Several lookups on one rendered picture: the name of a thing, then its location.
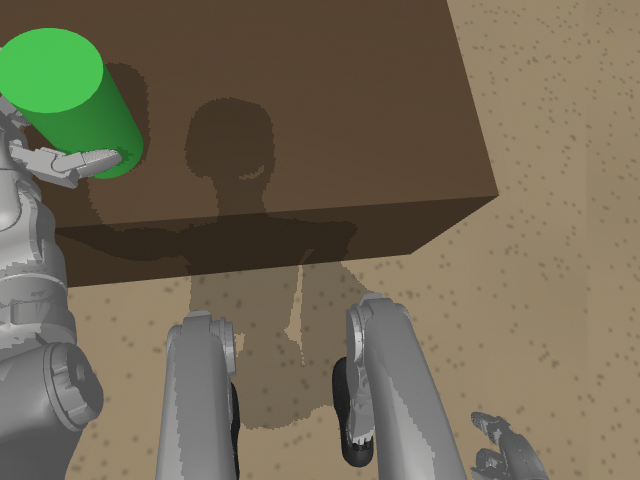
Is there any left robot hand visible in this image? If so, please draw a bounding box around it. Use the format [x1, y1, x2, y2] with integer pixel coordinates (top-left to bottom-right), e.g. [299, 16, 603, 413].
[0, 47, 122, 189]

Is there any can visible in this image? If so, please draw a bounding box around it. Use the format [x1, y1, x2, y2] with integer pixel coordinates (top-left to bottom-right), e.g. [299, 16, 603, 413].
[0, 28, 143, 179]

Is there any left robot arm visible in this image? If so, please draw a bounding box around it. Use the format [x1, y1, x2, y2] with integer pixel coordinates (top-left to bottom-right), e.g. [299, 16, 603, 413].
[0, 169, 104, 480]

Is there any right robot foot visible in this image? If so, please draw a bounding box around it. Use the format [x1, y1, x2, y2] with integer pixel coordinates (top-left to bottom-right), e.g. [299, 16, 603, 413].
[332, 357, 374, 467]

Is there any right robot hand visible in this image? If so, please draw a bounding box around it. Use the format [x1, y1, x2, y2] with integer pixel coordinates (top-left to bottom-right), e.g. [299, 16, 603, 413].
[471, 412, 549, 480]

